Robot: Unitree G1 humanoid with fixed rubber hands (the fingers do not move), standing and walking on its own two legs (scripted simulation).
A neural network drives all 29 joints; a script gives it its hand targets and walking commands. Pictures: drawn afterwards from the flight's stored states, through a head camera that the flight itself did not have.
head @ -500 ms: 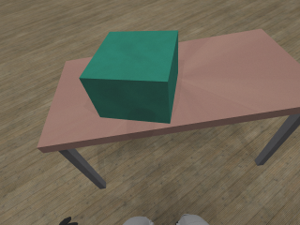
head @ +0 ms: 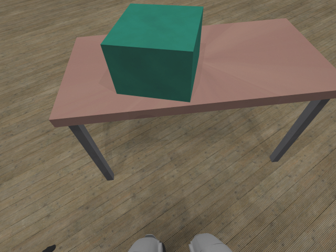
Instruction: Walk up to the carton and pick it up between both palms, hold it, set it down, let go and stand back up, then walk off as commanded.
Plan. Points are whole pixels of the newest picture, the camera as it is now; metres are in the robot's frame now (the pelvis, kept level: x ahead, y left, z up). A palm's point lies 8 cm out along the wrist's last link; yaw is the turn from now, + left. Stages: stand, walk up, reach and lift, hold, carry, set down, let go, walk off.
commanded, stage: walk off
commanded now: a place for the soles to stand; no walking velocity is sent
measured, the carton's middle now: (159, 51) +0.81 -0.01 +0.02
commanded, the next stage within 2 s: stand in 1.14 s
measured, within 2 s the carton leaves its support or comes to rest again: neither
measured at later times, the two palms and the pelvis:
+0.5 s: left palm out of the picture -0.01 +0.26 -0.09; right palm out of the picture -0.11 -0.34 -0.12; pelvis -0.13 -0.02 +0.00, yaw -2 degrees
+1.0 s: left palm out of the picture -0.11 +0.33 -0.08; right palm out of the picture -0.21 -0.30 -0.10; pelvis -0.23 +0.02 +0.01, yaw -1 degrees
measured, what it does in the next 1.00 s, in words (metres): walks backwards: right foot, then left foot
